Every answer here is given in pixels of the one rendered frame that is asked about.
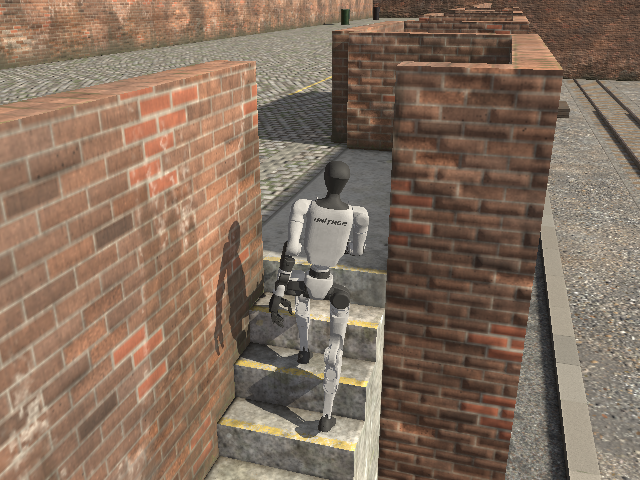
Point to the stairs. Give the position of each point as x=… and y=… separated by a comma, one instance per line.
x=270, y=429

